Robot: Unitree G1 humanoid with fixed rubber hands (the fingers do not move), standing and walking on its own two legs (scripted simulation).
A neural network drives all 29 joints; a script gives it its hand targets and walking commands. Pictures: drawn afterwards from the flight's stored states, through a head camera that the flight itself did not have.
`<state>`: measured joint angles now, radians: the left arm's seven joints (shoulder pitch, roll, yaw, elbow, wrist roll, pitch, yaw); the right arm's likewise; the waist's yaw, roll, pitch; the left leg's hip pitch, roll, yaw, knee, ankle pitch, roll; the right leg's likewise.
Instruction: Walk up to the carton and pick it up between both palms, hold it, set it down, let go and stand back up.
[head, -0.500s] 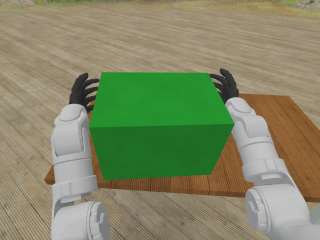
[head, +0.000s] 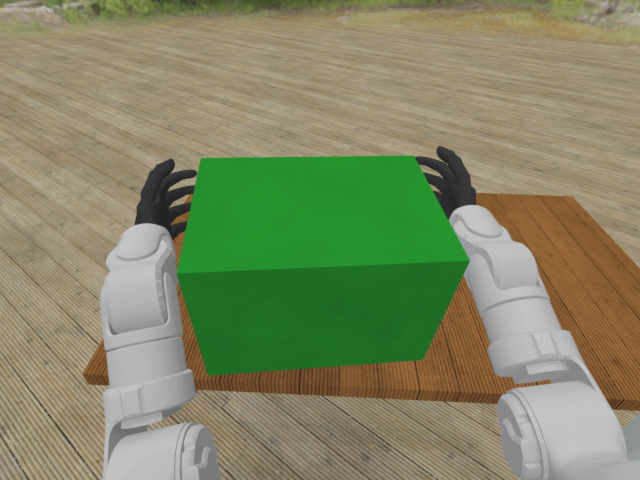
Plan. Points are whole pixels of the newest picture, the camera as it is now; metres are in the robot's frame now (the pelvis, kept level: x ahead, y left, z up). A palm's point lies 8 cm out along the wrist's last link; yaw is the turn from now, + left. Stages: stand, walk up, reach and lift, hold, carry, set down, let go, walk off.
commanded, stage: hold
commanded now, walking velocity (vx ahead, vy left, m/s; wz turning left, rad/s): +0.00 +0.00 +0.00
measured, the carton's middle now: (314, 261) +0.33 +0.00 +0.17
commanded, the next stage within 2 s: none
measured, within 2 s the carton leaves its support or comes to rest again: neither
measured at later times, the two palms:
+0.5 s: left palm (157, 225) +0.34 +0.18 +0.22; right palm (459, 211) +0.34 -0.18 +0.22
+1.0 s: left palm (157, 225) +0.34 +0.18 +0.22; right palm (456, 206) +0.35 -0.18 +0.22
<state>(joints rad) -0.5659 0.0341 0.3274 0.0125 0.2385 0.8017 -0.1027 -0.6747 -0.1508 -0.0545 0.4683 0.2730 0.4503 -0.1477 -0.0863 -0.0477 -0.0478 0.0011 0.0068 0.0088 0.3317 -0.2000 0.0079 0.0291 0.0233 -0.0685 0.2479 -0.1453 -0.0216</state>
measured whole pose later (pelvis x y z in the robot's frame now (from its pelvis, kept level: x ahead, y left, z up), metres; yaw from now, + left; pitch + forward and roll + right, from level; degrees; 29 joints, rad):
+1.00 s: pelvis +0.00 +0.00 +0.00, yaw +0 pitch -7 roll -1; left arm -0.59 0.04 0.33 0.05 0.24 0.80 -0.10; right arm -0.70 -0.14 -0.07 0.50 0.27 0.45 -0.15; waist -0.09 -0.06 -0.06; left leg -0.01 0.01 0.01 0.33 -0.20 0.01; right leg 0.02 0.02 -0.07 0.25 -0.14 -0.02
